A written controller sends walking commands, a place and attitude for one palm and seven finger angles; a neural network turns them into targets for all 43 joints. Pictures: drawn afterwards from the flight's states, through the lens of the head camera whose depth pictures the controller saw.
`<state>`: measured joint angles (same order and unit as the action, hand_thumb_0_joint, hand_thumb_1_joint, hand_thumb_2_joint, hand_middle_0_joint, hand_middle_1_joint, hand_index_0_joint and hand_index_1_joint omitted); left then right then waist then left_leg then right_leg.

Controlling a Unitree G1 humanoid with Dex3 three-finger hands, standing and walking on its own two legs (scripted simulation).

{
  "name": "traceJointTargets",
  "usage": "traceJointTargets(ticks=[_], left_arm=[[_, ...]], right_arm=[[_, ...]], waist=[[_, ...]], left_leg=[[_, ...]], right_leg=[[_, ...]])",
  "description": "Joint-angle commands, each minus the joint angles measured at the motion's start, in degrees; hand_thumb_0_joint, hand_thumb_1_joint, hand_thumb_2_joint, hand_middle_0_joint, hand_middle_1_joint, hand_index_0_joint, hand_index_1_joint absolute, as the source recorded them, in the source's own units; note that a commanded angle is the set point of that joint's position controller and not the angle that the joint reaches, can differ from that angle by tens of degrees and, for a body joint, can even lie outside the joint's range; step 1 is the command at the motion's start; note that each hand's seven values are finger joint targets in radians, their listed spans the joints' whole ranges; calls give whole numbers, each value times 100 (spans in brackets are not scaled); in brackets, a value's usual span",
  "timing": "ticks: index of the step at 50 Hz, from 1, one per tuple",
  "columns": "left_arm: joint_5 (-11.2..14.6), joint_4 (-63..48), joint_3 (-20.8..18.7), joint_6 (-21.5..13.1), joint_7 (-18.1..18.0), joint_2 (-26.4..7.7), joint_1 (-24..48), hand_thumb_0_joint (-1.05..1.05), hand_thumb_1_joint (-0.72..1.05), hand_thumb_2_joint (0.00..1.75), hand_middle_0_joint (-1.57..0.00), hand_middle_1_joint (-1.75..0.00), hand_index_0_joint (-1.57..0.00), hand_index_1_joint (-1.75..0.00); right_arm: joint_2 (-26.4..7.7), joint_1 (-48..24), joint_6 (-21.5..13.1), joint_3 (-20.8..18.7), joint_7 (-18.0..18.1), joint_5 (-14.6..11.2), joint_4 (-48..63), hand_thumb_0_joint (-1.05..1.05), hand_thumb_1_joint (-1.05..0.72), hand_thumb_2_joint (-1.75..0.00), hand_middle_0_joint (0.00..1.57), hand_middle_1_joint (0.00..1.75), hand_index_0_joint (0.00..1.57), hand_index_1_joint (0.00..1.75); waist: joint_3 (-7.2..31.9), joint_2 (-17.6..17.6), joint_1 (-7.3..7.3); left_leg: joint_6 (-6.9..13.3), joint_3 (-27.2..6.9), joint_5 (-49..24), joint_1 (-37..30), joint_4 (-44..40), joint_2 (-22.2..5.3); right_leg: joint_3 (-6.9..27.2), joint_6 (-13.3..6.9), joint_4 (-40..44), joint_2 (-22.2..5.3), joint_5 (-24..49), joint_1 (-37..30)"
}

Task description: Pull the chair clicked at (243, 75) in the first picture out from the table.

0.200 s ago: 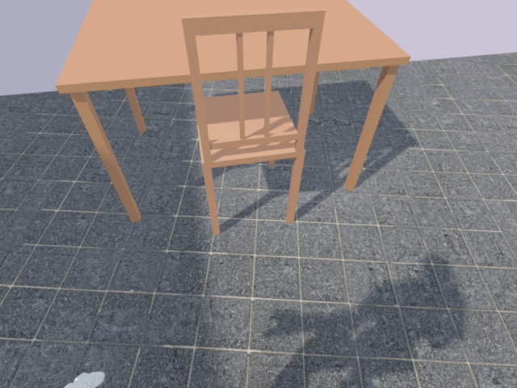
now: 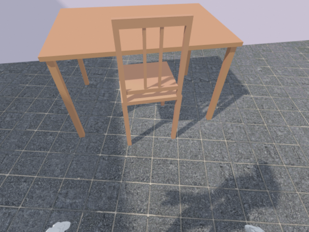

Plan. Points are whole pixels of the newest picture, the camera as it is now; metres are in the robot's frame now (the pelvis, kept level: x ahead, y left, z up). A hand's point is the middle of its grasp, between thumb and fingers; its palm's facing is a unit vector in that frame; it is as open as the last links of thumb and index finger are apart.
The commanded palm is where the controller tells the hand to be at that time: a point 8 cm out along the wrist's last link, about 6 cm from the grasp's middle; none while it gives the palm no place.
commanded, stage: stand and wait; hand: left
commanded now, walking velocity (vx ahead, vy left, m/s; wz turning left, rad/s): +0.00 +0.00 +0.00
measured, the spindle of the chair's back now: (144, 61) +0.93 +0.11 -0.05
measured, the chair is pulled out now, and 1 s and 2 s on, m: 0.00 0.00 0.00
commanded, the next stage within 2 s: look at it before walking up in 0.62 s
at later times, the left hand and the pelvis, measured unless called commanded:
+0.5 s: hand out of the picture +0.03 +0.22 -0.15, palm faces -0.03 -0.94 -0.33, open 7.4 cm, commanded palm none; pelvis -0.02 -0.02 +0.01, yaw +0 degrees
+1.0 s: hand out of the picture +0.03 +0.22 -0.15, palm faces -0.03 -0.95 -0.31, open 7.4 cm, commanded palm none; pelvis -0.03 -0.02 +0.01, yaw +0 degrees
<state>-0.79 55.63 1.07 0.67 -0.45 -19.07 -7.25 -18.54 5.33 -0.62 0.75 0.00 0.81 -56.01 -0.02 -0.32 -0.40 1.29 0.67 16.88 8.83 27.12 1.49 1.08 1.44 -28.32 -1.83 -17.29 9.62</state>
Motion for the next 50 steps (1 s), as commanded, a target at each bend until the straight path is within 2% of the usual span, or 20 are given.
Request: traceJointTargets(ticks=[1,8,18,22,29,35,37,47,50], left_arm=[[2,-309,-299,-144,-52,-1136,172,0,90,90,-20,-30,-20,-30],[11,-157,-294,-170,-42,-1111,135,0,90,90,-20,-30,-20,-30],[24,127,-267,-178,-37,-1063,33,0,90,90,-20,-30,-20,-30],[21,203,-269,-187,-39,-1051,26,0,90,90,-20,-30,-20,-30],[27,286,-262,-204,-44,-1024,-3,0,90,90,-20,-30,-20,-30],[17,306,-274,-205,-51,-997,-37,0,90,90,-20,-30,-20,-30],[18,321,-266,-199,-50,-987,-14,0,90,90,-20,-30,-20,-30],[8,308,-277,-211,-46,-973,-39,0,90,90,-20,-30,-20,-30],[8,309,-280,-214,-43,-973,-38,0,90,90,-20,-30,-20,-30]], right_arm=[[-1140,-226,-126,-299,102,12,276,0,-90,-90,20,30,20,30],[-1107,-209,-118,-269,101,-4,106,0,-90,-90,20,30,20,30],[-1063,-65,-98,-228,91,-20,-199,0,-90,-90,20,30,20,30],[-1038,4,-90,-224,84,-24,-297,0,-90,-90,20,30,20,30],[-1027,109,-93,-223,79,-21,-413,0,-90,-90,20,30,20,30],[-985,158,-103,-221,78,-25,-452,0,-90,-90,20,30,20,30],[-978,164,-96,-218,77,-19,-468,0,-90,-90,20,30,20,30],[-946,190,-95,-232,70,-14,-481,0,-90,-90,20,30,20,30],[-953,222,-101,-236,72,-19,-465,0,-90,-90,20,30,20,30]], waist=[[288,86,36],[265,32,39],[97,93,33],[22,3,42],[3,-54,46],[27,35,29],[-99,10,33],[-148,-9,39],[-37,46,47]], left_leg=[[134,-520,-1918,-103,-507,-739],[90,-514,-1654,-132,-611,-746],[47,-568,-1133,-53,-815,-751],[27,-561,-951,-11,-863,-752],[2,-569,-899,-20,-914,-762],[4,-584,-938,-1,-937,-783],[-5,-581,-820,47,-971,-770],[-16,-578,-754,48,-971,-758],[-14,-589,-825,5,-972,-777]], right_leg=[[282,-286,367,-422,1668,-93],[374,-290,583,-455,1626,-139],[461,-284,843,-452,1136,-91],[510,-296,942,-460,917,-27],[548,-299,1023,-452,765,31],[535,-294,1020,-439,774,0],[557,-285,1067,-433,629,91],[620,-292,1156,-435,463,185],[595,-295,1118,-422,553,124]])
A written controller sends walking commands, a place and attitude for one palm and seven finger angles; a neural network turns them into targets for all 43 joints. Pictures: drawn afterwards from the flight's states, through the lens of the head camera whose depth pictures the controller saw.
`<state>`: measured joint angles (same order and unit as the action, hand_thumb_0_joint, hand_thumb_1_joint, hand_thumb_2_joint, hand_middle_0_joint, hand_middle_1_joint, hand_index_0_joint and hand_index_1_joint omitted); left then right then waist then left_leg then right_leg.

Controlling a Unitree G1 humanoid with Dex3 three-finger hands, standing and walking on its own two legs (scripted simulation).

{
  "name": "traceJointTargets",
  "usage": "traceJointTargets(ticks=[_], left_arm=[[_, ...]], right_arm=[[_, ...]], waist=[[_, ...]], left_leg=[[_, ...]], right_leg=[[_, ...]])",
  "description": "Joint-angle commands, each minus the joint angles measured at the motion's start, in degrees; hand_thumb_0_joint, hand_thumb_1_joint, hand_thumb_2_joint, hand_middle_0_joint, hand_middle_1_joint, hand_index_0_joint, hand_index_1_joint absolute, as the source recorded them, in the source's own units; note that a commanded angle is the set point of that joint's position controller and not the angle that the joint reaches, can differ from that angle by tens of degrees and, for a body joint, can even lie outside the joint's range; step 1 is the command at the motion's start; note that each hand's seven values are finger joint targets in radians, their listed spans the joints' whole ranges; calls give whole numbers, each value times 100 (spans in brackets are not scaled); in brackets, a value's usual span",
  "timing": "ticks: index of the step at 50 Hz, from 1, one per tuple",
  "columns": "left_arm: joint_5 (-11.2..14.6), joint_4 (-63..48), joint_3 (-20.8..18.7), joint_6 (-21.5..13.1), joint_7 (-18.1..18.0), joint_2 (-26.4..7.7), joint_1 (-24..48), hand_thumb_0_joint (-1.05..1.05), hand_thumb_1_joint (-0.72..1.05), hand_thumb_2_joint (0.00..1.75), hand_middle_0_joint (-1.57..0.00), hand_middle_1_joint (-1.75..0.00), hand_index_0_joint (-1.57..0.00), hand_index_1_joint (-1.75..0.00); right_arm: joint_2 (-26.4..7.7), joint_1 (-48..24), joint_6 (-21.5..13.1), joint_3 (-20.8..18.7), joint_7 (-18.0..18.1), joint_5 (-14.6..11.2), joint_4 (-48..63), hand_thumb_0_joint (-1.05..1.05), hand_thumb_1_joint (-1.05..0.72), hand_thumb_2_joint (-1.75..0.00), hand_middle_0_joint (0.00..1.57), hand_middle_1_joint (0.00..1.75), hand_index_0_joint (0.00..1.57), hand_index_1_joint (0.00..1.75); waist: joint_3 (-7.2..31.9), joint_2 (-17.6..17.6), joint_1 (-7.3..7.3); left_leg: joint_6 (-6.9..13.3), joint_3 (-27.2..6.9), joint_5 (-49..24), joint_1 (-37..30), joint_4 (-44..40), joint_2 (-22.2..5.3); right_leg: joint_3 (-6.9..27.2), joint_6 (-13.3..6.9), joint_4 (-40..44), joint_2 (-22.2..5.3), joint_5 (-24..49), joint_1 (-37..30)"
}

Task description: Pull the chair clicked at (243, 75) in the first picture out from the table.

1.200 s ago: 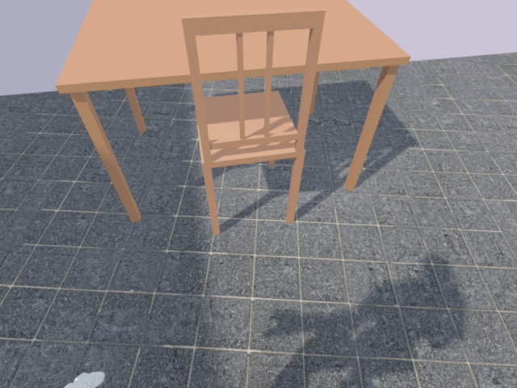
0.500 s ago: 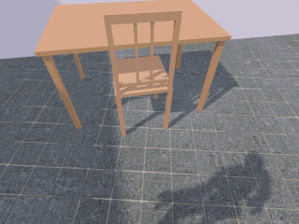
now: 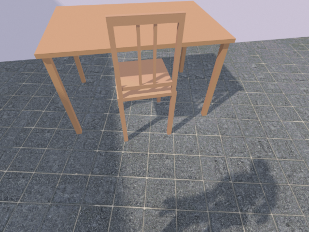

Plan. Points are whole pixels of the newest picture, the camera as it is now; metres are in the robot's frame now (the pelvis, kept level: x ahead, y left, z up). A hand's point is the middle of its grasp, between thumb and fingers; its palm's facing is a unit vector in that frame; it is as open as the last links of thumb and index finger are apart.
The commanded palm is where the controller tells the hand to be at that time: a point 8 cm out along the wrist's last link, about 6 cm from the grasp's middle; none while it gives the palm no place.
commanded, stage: look at it before walking up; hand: left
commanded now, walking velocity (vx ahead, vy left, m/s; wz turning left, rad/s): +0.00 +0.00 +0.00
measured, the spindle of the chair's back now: (139, 58) +0.96 +0.14 -0.05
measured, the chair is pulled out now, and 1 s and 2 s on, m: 0.00 0.00 0.00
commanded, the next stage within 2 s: walk to a spot facing it in 0.24 s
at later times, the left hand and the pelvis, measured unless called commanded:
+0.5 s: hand out of the picture +0.06 +0.24 -0.17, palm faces -0.03 -0.95 -0.31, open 7.4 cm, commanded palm none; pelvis +0.00 +0.00 +0.00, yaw -3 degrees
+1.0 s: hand out of the picture +0.06 +0.14 -0.16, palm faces -0.21 -0.95 -0.24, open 7.4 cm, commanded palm none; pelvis -0.01 -0.04 +0.00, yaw -18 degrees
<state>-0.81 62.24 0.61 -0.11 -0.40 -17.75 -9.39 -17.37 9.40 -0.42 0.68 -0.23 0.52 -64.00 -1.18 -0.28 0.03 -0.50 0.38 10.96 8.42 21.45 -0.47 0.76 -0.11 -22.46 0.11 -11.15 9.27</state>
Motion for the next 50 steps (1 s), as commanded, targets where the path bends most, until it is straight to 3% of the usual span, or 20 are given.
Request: traceJointTargets(ticks=[1,19,21,23,26,28,29,30,32,34,35,36,37,38,39,40,42,43,45,50], left_arm=[[11,-341,-238,-135,-49,-1088,171,0,90,90,-20,-30,-20,-30],[10,-326,-260,-128,-39,-1125,170,0,90,90,-20,-30,-20,-30],[15,-323,-222,-12,-57,-695,-33,0,90,90,-20,-30,-20,-30],[9,-411,-242,79,-51,-647,-148,0,90,90,-20,-30,-20,-30],[-18,-635,-331,163,-16,-639,-159,0,90,90,-20,-30,-20,-30],[-23,-766,-363,202,21,-561,-238,0,90,90,-20,-30,-20,-30],[-25,-813,-385,217,38,-484,-299,0,90,90,-20,-30,-20,-30],[-25,-870,-393,246,47,-426,-337,0,90,90,-20,-30,-20,-30],[-34,-992,-447,286,65,-292,-363,0,90,90,-20,-30,-20,-30],[-25,-999,-481,269,97,-190,-679,0,90,90,-20,-30,-20,-30],[-47,-946,-501,248,111,-192,-934,0,90,90,-20,-30,-20,-30],[-65,-894,-541,214,110,-229,-1213,0,90,90,-20,-30,-20,-30],[-129,-900,-639,119,46,-731,-1326,0,90,90,-20,-30,-20,-30],[-92,-1010,-685,94,-25,-1142,-1286,0,90,90,-20,-30,-20,-30],[-32,-1041,-688,120,-71,-1017,-1305,0,90,90,-20,-30,-20,-30],[-32,-1076,-687,100,-107,-806,-1092,0,90,90,-20,-30,-20,-30],[19,-1204,-626,67,-66,-567,-707,0,90,90,-20,-30,-20,-30],[32,-1214,-622,30,-48,-493,-749,0,90,90,-20,-30,-20,-30],[31,-1172,-634,-32,-31,-468,-915,0,90,90,-20,-30,-20,-30],[10,-1013,-646,-145,19,-363,-1359,0,90,90,-20,-30,-20,-30]], right_arm=[[-1070,-195,-130,-224,97,14,321,0,-90,-90,20,30,20,30],[-1130,-233,-149,-255,129,11,327,0,-90,-90,20,30,20,30],[-647,10,-77,-195,150,19,318,0,-90,-90,20,30,20,30],[-591,120,-2,-233,177,14,407,0,-90,-90,20,30,20,30],[-723,125,50,-354,204,28,648,0,-90,-90,20,30,20,30],[-830,55,63,-439,213,35,817,0,-90,-90,20,30,20,30],[-867,13,59,-485,219,35,885,0,-90,-90,20,30,20,30],[-899,10,49,-512,213,30,943,0,-90,-90,20,30,20,30],[-818,-38,26,-556,211,51,1062,0,-90,-90,20,30,20,30],[-775,-302,37,-591,209,81,1190,0,-90,-90,20,30,20,30],[-790,-368,61,-610,195,76,1236,0,-90,-90,20,30,20,30],[-741,-424,92,-616,181,54,1266,0,-90,-90,20,30,20,30],[-325,-202,148,-559,155,14,1334,0,-90,-90,20,30,20,30],[-68,-224,173,-488,148,16,1529,0,-90,-90,20,30,20,30],[-223,-252,212,-528,164,4,1509,0,-90,-90,20,30,20,30],[-230,-322,226,-541,151,14,1474,0,-90,-90,20,30,20,30],[-250,-267,200,-554,132,33,1330,0,-90,-90,20,30,20,30],[-211,-192,194,-548,109,59,1307,0,-90,-90,20,30,20,30],[-188,-102,166,-554,73,97,1268,0,-90,-90,20,30,20,30],[-176,-320,86,-569,39,132,1372,0,-90,-90,20,30,20,30]], waist=[[114,101,1],[174,86,4],[143,21,22],[81,15,31],[45,183,29],[56,521,-8],[65,702,-27],[51,961,-34],[23,1112,-51],[82,1004,-257],[163,672,-359],[132,375,-511],[65,-1403,-495],[-37,-2210,-405],[80,-1490,-406],[-9,-1495,-320],[-76,-581,-170],[72,-418,-140],[313,-296,-178],[99,-529,-313]], left_leg=[[167,-563,-266,38,-422,-590],[158,-456,-661,-193,-348,-670],[96,-273,-648,-170,-121,-690],[81,-145,-486,-148,28,-734],[184,-214,-261,-108,37,-960],[354,-347,-286,-105,-75,-1254],[500,-426,-477,-79,-131,-1489],[712,-538,-743,-40,-251,-1769],[1021,-434,-1345,63,-266,-2107],[863,-30,-1500,259,190,-2058],[672,236,-1219,430,613,-1906],[380,532,-638,818,1330,-1604],[-95,986,1140,1617,2796,-792],[-261,530,2368,2421,3960,-182],[-156,-86,2126,2247,4316,-329],[-135,-153,1770,2339,4469,-383],[-206,-243,988,2350,4640,-487],[-249,-197,792,2339,4560,-485],[-293,-165,530,2443,4434,-475],[-366,-235,368,3003,4292,-484]], right_leg=[[609,-132,506,-619,6,123],[632,-142,400,-601,692,101],[698,-109,176,-594,954,283],[783,-113,-29,-539,996,522],[736,-95,-505,-328,837,914],[550,-36,-1041,-117,593,1132],[400,-3,-1469,-30,205,1219],[233,42,-2083,45,-729,1358],[33,105,-2822,-112,-1700,1440],[8,58,-2318,-288,-1477,996],[-168,75,-1873,-213,-937,653],[-118,78,-1048,-232,-109,194],[1422,-118,240,-1109,825,-104],[3077,-613,694,-2050,2118,62],[2627,-880,672,-1997,1607,169],[2616,-641,793,-1671,1208,352],[2193,-621,687,-1310,773,297],[2109,-643,740,-1193,417,163],[2028,-602,837,-1050,-242,-212],[2422,-637,1146,-1009,-1209,-536]])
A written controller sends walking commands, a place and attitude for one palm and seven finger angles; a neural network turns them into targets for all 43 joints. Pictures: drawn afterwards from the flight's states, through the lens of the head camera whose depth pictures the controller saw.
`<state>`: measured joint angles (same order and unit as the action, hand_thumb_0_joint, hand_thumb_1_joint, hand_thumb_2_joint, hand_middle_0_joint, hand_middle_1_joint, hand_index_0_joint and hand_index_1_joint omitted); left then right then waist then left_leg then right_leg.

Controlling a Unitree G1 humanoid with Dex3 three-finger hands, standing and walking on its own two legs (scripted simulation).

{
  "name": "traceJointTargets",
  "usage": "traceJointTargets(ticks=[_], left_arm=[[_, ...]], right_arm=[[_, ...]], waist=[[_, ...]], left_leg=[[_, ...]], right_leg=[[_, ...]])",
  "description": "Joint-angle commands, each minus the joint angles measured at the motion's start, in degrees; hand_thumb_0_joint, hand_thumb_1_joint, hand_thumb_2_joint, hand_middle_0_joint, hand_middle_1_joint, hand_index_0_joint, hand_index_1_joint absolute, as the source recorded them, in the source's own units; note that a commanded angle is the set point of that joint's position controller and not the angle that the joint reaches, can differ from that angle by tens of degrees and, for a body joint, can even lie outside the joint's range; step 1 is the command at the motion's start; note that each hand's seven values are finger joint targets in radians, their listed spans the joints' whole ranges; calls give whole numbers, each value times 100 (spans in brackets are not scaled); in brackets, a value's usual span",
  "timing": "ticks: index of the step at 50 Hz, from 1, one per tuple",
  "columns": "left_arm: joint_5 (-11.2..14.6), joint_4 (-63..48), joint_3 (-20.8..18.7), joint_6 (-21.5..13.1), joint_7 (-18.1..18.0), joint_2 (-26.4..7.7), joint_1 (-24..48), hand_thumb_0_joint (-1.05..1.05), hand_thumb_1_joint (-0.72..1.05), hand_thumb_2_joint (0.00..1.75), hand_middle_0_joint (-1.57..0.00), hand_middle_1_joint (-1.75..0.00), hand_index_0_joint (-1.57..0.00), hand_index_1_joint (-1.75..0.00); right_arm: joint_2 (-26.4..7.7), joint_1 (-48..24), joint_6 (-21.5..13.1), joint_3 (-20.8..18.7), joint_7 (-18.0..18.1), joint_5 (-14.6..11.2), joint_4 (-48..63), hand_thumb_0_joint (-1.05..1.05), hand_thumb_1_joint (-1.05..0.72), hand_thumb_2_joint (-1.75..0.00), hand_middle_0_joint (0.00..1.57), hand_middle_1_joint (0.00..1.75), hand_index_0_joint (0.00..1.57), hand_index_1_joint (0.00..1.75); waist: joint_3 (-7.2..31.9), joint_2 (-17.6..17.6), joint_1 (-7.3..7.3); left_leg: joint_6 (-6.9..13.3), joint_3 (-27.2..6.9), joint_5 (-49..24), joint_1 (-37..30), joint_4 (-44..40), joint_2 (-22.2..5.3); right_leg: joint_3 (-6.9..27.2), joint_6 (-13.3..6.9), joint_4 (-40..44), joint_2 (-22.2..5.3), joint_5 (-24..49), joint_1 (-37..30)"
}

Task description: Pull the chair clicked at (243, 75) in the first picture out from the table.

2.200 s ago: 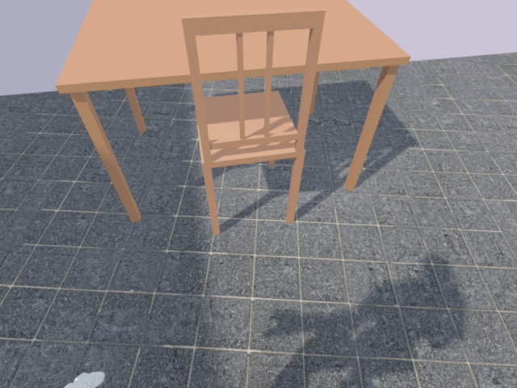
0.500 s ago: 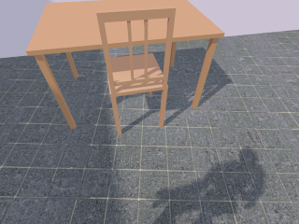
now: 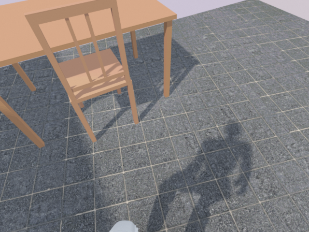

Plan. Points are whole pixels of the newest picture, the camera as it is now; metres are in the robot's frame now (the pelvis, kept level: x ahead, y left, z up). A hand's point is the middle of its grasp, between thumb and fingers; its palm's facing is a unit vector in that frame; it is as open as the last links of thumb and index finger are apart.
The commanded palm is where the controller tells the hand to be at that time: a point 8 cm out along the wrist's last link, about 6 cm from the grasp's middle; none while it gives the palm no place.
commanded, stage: walk to a spot facing it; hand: left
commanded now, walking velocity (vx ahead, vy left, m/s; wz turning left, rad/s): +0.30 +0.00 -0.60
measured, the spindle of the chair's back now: (80, 53) +0.87 +0.47 -0.05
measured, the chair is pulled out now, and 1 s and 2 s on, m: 0.00 0.00 0.00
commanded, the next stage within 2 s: none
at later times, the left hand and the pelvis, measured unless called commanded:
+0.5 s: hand (67, 222) +0.16 +0.30 -0.19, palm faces -0.19 -0.96 -0.19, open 7.4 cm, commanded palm none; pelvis +0.11 +0.10 +0.00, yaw -18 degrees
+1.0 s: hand (143, 146) +0.45 +0.10 -0.20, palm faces -0.63 -0.77 -0.08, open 7.4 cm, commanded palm none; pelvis +0.26 +0.05 -0.02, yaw -37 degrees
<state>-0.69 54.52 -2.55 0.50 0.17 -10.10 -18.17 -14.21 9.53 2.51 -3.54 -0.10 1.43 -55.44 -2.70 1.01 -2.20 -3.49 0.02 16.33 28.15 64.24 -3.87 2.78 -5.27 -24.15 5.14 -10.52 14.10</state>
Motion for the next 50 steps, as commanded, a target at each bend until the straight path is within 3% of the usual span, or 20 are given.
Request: traceJointTargets(ticks=[1,11,14,16,17,18,19,20,21,22,25,27,31,38,42,44,46,48,49,50], left_arm=[[-14,-235,-326,-229,-37,-1104,-522,0,90,90,-20,-30,-20,-30],[-87,-181,-343,-282,-28,-1201,-692,0,90,90,-20,-30,-20,-30],[-91,-251,-377,-254,-34,-1272,-490,0,90,90,-20,-30,-20,-30],[-73,-339,-401,-223,-37,-1291,-189,0,90,90,-20,-30,-20,-30],[-64,-414,-393,-212,-32,-1188,31,0,90,90,-20,-30,-20,-30],[-16,-480,-339,-210,16,-872,24,0,90,90,-20,-30,-20,-30],[8,-566,-315,-233,70,-606,-10,0,90,90,-20,-30,-20,-30],[-57,-636,-355,-259,73,-789,122,0,90,90,-20,-30,-20,-30],[-118,-592,-416,-244,109,-859,127,0,90,90,-20,-30,-20,-30],[-168,-409,-447,-200,158,-866,104,0,90,90,-20,-30,-20,-30],[-172,-160,-379,-59,263,-505,-209,0,90,90,-20,-30,-20,-30],[-160,-115,-356,13,234,-448,-251,0,90,90,-20,-30,-20,-30],[-147,-154,-333,101,207,-366,92,0,90,90,-20,-30,-20,-30],[-111,-313,-253,131,235,-253,998,0,90,90,-20,-30,-20,-30],[-103,-436,-159,74,258,-154,1586,0,90,90,-20,-30,-20,-30],[-94,-452,-119,31,253,-129,1690,0,90,90,-20,-30,-20,-30],[-89,-387,-155,-4,209,-220,1362,0,90,90,-20,-30,-20,-30],[-104,-205,-247,-82,161,-460,630,0,90,90,-20,-30,-20,-30],[-115,-38,-320,-149,137,-672,23,0,90,90,-20,-30,-20,-30],[-117,152,-398,-191,96,-1011,-713,0,90,90,-20,-30,-20,-30]], right_arm=[[-502,-355,-224,-140,21,48,558,0,-90,-90,20,30,20,30],[-322,-772,-409,-71,-20,-19,948,0,-90,-90,20,30,20,30],[-297,-642,-476,-66,-9,-80,1005,0,-90,-90,20,30,20,30],[-298,-131,-535,-80,35,-99,876,0,-90,-90,20,30,20,30],[-449,496,-576,-107,103,-119,680,0,-90,-90,20,30,20,30],[-896,1183,-611,-209,187,-89,491,0,-90,-90,20,30,20,30],[-1414,1677,-604,-314,182,-22,445,0,-90,-90,20,30,20,30],[-1386,1431,-560,-263,170,-51,561,0,-90,-90,20,30,20,30],[-1051,1021,-552,-186,141,2,718,0,-90,-90,20,30,20,30],[-669,782,-592,-89,140,2,678,0,-90,-90,20,30,20,30],[-240,782,-732,83,183,-78,496,0,-90,-90,20,30,20,30],[-168,1215,-785,110,224,-86,315,0,-90,-90,20,30,20,30],[-88,1754,-831,151,280,-85,43,0,-90,-90,20,30,20,30],[14,2400,-818,225,345,-51,-363,0,-90,-90,20,30,20,30],[7,2687,-761,217,357,-4,-544,0,-90,-90,20,30,20,30],[-66,2772,-711,183,344,2,-587,0,-90,-90,20,30,20,30],[-249,2669,-663,104,326,-22,-560,0,-90,-90,20,30,20,30],[-396,2371,-652,32,297,-60,-425,0,-90,-90,20,30,20,30],[-457,2111,-645,19,261,-87,-280,0,-90,-90,20,30,20,30],[-374,1829,-632,24,198,-170,-113,0,-90,-90,20,30,20,30]], waist=[[248,-687,-83],[125,-785,-221],[94,-963,-141],[158,-901,124],[336,-645,421],[713,428,694],[752,1853,819],[325,1271,655],[-132,758,461],[-348,500,284],[-474,760,-16],[-346,831,0],[-376,596,56],[-665,632,277],[-739,535,423],[-581,567,431],[-288,820,216],[109,1191,-151],[395,1252,-439],[810,674,-842]], left_leg=[[-81,-209,-153,1090,-46,-157],[-32,-60,295,420,-1697,99],[74,-40,439,-362,-2430,289],[120,48,86,-1631,-3321,420],[169,-57,-28,-2750,-3966,271],[329,-916,773,-3978,-4450,-656],[749,-2886,2100,-4058,-5293,-2185],[1080,-3308,2472,-3284,-5535,-2633],[1178,-2924,2553,-2489,-5710,-2391],[953,-2271,2151,-2016,-5732,-1943],[171,-441,-154,-1805,-5495,-1181],[-106,121,-1843,-2096,-5213,-1020],[-195,461,-3203,-2435,-5005,-1129],[16,871,-3914,-3261,-4968,-1272],[315,1209,-4801,-3778,-4818,-1368],[332,1622,-6088,-3722,-4362,-1248],[308,1816,-7475,-3743,-3687,-1329],[312,1900,-7807,-3361,-2578,-1408],[291,1855,-7044,-2665,-1610,-1433],[295,1841,-4541,-1340,124,-1324]], right_leg=[[2318,-211,1354,-1538,-1357,-1052],[2644,-646,1234,-1457,-1038,-680],[2693,-609,1051,-1355,-733,-246],[2471,-407,658,-1060,-824,527],[2195,-204,98,-761,-927,1166],[1563,29,-1070,-180,-1283,2069],[511,383,-2862,265,-2337,2970],[363,485,-3518,-301,-2058,3071],[248,514,-4000,-507,-1721,2947],[147,527,-4363,-597,-1183,2786],[-30,611,-4698,-758,-4,2496],[-59,633,-4871,-684,192,2623],[-144,648,-5094,-705,406,3092],[-595,569,-4494,-720,413,3693],[-1120,397,-3244,-654,67,3415],[-1554,232,-2376,-335,-241,2542],[-1817,88,-2009,-21,-486,1860],[-1731,-98,-1616,50,-574,730],[-1591,-220,-1185,-38,-477,-394],[-791,-594,-702,-733,328,-1941]])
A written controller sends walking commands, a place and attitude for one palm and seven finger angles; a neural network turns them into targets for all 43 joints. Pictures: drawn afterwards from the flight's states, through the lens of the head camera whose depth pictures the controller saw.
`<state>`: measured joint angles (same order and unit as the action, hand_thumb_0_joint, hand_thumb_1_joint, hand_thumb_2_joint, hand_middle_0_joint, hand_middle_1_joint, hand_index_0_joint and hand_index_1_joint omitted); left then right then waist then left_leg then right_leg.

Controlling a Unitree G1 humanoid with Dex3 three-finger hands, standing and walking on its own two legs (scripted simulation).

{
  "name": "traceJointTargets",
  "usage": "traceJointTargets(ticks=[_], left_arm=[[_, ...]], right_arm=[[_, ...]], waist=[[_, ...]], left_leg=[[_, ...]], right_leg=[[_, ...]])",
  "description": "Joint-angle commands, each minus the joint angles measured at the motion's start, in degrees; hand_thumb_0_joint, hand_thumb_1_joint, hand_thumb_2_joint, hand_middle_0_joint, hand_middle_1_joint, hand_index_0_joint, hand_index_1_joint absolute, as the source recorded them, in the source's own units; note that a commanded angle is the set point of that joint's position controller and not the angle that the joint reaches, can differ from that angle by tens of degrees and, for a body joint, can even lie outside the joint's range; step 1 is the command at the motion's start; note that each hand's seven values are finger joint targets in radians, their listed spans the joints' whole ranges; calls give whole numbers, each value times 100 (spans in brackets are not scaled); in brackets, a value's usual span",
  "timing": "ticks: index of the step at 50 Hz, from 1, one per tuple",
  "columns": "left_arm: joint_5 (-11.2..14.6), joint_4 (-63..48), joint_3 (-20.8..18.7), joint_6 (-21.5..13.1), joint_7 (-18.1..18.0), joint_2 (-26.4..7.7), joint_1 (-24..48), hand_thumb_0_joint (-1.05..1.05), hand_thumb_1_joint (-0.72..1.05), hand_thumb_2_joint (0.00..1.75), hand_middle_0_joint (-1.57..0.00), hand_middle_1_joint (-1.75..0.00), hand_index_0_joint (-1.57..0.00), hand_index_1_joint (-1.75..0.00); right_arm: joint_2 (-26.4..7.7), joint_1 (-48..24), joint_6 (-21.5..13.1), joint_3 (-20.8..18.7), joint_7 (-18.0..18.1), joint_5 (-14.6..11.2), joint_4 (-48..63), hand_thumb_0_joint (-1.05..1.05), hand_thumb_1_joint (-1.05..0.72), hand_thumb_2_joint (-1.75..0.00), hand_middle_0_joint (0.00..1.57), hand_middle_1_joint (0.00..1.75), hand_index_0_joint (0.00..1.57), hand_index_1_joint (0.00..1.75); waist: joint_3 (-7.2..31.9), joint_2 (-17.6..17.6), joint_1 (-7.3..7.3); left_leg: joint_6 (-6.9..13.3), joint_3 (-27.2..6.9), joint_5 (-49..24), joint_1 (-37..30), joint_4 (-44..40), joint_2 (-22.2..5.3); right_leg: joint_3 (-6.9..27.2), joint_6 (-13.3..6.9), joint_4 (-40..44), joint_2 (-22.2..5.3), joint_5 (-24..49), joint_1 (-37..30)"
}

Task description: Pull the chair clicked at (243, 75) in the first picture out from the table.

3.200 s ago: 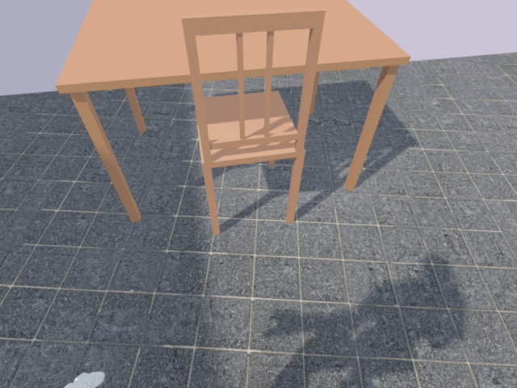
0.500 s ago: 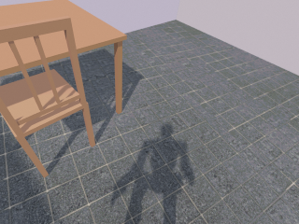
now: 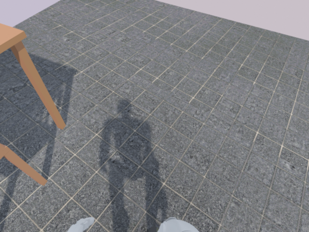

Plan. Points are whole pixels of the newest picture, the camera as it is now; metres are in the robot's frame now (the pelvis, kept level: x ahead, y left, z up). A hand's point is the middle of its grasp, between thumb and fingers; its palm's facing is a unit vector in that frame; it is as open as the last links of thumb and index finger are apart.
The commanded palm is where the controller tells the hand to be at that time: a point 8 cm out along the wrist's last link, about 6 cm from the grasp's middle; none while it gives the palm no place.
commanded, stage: walk to a spot facing it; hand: left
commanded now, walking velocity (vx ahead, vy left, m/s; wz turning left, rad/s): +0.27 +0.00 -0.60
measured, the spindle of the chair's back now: out of the picture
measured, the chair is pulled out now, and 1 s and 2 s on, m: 0.00 0.00 0.00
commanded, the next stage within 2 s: none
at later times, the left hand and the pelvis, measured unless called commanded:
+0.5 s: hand (68, 198) +0.23 +0.26 -0.16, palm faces -0.14 -0.96 -0.26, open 7.4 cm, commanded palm none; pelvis +0.21 +0.05 +0.00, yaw -18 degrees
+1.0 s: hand (124, 125) +0.49 +0.11 -0.14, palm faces -0.58 -0.75 -0.30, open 7.4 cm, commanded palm none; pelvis +0.26 +0.02 +0.00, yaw -38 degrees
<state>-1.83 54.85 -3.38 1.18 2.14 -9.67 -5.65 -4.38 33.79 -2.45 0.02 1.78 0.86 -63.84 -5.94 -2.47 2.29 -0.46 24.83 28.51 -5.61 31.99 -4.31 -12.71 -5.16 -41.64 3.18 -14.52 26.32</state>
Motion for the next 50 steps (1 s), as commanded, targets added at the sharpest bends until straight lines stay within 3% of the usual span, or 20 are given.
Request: traceJointTargets(ticks=[1,2,3,4,6,8,18,22,23,24,25,26,30,37,43,45,46,47,48,50], left_arm=[[76,177,-377,-321,-165,-1446,-2370,0,90,90,-20,-30,-20,-30],[213,94,-411,-278,-229,-1662,-2170,0,90,90,-20,-30,-20,-30],[223,17,-379,-256,-264,-1507,-1778,0,90,90,-20,-30,-20,-30],[204,-75,-340,-327,-272,-1306,-1515,0,90,90,-20,-30,-20,-30],[152,-163,-196,-442,-298,-945,-1046,0,90,90,-20,-30,-20,-30],[82,-203,-183,-489,-279,-894,-950,0,90,90,-20,-30,-20,-30],[64,-80,-267,-481,-278,-1059,-1846,0,90,90,-20,-30,-20,-30],[91,-249,-316,-371,-343,-1234,-1629,0,90,90,-20,-30,-20,-30],[148,-288,-322,-360,-362,-1246,-1464,0,90,90,-20,-30,-20,-30],[255,-367,-284,-362,-340,-1015,-1468,0,90,90,-20,-30,-20,-30],[285,-386,-218,-386,-298,-733,-1740,0,90,90,-20,-30,-20,-30],[210,-313,-270,-321,-345,-958,-1877,0,90,90,-20,-30,-20,-30],[59,-408,-319,-15,-146,-792,-1369,0,90,90,-20,-30,-20,-30],[68,-635,-306,242,-44,-494,-960,0,90,90,-20,-30,-20,-30],[40,-875,-251,89,-52,-504,-484,0,90,90,-20,-30,-20,-30],[25,-813,-261,4,-84,-663,-797,0,90,90,-20,-30,-20,-30],[4,-713,-324,-82,-117,-1004,-1128,0,90,90,-20,-30,-20,-30],[-36,-632,-454,-184,-199,-1752,-1474,0,90,90,-20,-30,-20,-30],[87,-580,-506,-129,-278,-2088,-1689,0,90,90,-20,-30,-20,-30],[111,-652,-473,-108,-354,-1694,-1176,0,90,90,-20,-30,-20,-30]], right_arm=[[-881,-755,-169,-290,-9,-176,1016,0,-90,-90,20,30,20,30],[-990,-1222,-184,-348,13,-144,1226,0,-90,-90,20,30,20,30],[-931,-1325,-170,-384,-9,-85,1293,0,-90,-90,20,30,20,30],[-884,-1306,-117,-370,-55,-39,1347,0,-90,-90,20,30,20,30],[-853,-1299,29,-373,-56,9,1137,0,-90,-90,20,30,20,30],[-785,-1148,151,-388,-65,32,1103,0,-90,-90,20,30,20,30],[-934,-3255,3,-298,-195,29,1870,0,-90,-90,20,30,20,30],[-1194,-2856,-17,-329,-82,-18,1822,0,-90,-90,20,30,20,30],[-1417,-2201,-15,-390,-29,4,1636,0,-90,-90,20,30,20,30],[-1945,-1576,-33,-519,19,68,1515,0,-90,-90,20,30,20,30],[-2353,-1070,-13,-589,-2,24,1397,0,-90,-90,20,30,20,30],[-2133,-1176,43,-478,-26,-10,1472,0,-90,-90,20,30,20,30],[-1424,-2471,43,-293,-15,21,1675,0,-90,-90,20,30,20,30],[-1578,-2371,141,-481,-57,38,1589,0,-90,-90,20,30,20,30],[-1824,-2089,189,-659,-121,92,1489,0,-90,-90,20,30,20,30],[-1835,-2023,231,-666,-146,86,1477,0,-90,-90,20,30,20,30],[-1696,-1882,249,-630,-179,59,1512,0,-90,-90,20,30,20,30],[-1223,-1946,266,-482,-219,35,1758,0,-90,-90,20,30,20,30],[-1301,-2144,329,-451,-141,-3,1909,0,-90,-90,20,30,20,30],[-1336,-2258,359,-450,-94,-21,1836,0,-90,-90,20,30,20,30]], waist=[[1665,-182,-1233],[1512,-36,-1120],[646,372,-825],[638,388,-588],[114,424,-183],[-19,351,45],[551,-576,-631],[1063,-699,-334],[1396,-614,-1],[1903,397,249],[2443,1805,258],[2227,1104,157],[484,1496,-329],[365,1317,-324],[635,1340,-126],[854,1034,-315],[1089,266,-500],[1203,-1691,-701],[1465,-1546,-790],[1280,-1133,-558]], left_leg=[[-256,-994,289,3876,5269,-186],[-158,-1934,492,4475,5862,-120],[-100,-2295,-223,4677,5607,-394],[-205,-2410,-608,4566,5272,-526],[-254,-2414,-999,3908,4656,-675],[-338,-2356,-1086,3598,4173,-649],[-466,-1962,-1360,4034,1440,-60],[-343,-1777,-1693,2526,-118,333],[-238,-1869,-2688,1217,-738,82],[157,-2870,-4857,-492,-545,-1152],[916,-4158,-7644,-1341,-133,-2855],[1199,-3898,-7798,-782,-265,-2931],[617,-2354,-4496,1708,-1223,-1894],[631,-1525,-2226,2040,-1637,-1769],[593,-1272,-2820,1463,-931,-2010],[250,-962,-2976,1531,13,-1855],[-65,-753,-2503,2165,1149,-1584],[-405,-800,521,3848,2646,-659],[-444,-1741,1133,4141,3569,-383],[-408,-2244,338,4273,3869,-564]], right_leg=[[3691,-1412,1419,-2226,2192,-4325],[4465,-1734,2020,-2654,2404,-4087],[3638,-1539,2221,-2520,2423,-3342],[3459,-691,2313,-2263,2336,-2800],[2853,25,2643,-1866,2265,-1288],[2379,-559,2749,-1555,2101,-548],[2547,-369,1692,-1016,4454,-2469],[2705,-116,777,-937,5176,-2512],[2615,117,159,-817,4643,-1898],[2214,449,-951,-230,2395,-524],[1630,670,-2862,99,-2250,472],[1806,736,-3580,-248,-2276,501],[1364,923,-3516,-746,-1176,431],[889,966,-1894,-881,-614,211],[634,848,-171,-736,-583,-334],[503,720,824,-538,-10,-1099],[982,555,1532,-841,793,-2047],[3226,-38,2010,-2309,2930,-2869],[3630,-621,1922,-2844,4339,-2796],[2995,-537,1830,-2259,3755,-2601]])
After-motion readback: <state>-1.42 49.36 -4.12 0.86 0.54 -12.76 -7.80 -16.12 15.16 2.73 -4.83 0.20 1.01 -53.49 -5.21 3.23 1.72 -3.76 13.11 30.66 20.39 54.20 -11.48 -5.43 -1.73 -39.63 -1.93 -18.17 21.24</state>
